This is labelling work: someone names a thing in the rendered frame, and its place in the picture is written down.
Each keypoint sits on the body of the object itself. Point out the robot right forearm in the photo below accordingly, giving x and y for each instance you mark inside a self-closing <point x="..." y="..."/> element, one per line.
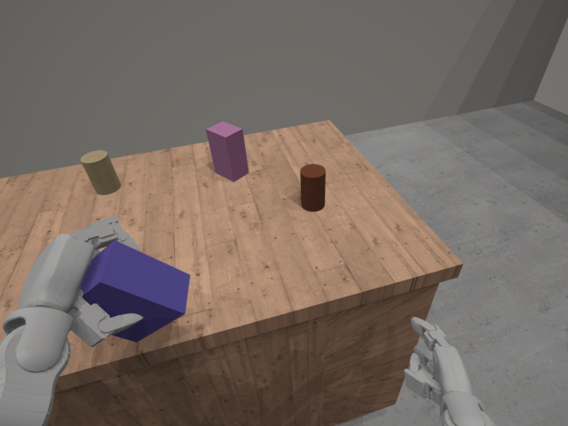
<point x="459" y="408"/>

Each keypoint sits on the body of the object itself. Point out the sponge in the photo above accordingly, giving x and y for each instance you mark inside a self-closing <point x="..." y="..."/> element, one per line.
<point x="123" y="280"/>

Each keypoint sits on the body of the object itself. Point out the table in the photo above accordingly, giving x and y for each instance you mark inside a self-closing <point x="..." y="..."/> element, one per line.
<point x="293" y="318"/>

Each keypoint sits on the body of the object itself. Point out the left robot hand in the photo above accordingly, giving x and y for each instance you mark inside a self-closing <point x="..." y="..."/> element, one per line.
<point x="55" y="278"/>

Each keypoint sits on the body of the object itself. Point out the right robot hand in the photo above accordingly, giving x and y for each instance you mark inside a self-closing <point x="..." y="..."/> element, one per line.
<point x="446" y="371"/>

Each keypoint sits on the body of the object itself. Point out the robot left forearm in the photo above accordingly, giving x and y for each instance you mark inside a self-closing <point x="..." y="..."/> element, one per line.
<point x="33" y="355"/>

